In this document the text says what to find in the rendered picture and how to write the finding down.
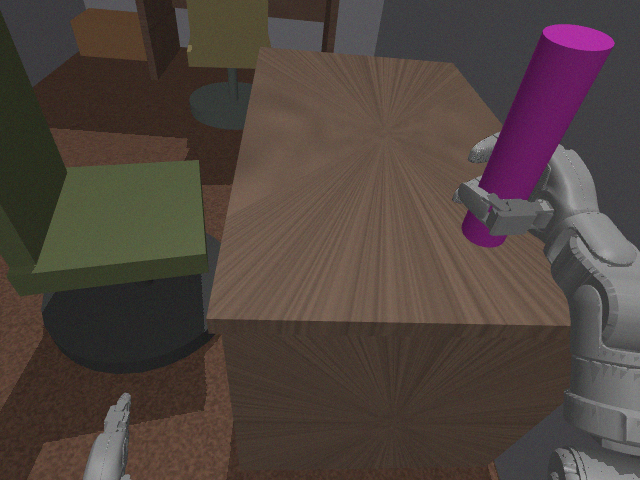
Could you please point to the right robot arm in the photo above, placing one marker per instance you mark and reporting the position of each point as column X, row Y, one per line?
column 598, row 270

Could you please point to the office chair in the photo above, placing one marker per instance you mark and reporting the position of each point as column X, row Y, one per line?
column 225, row 34
column 119, row 251

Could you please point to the right robot hand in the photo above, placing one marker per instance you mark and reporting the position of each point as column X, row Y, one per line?
column 565, row 188

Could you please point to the left robot hand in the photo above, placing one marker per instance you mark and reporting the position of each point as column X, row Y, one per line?
column 109, row 453

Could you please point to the desk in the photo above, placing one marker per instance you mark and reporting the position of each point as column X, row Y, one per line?
column 160, row 33
column 361, row 329

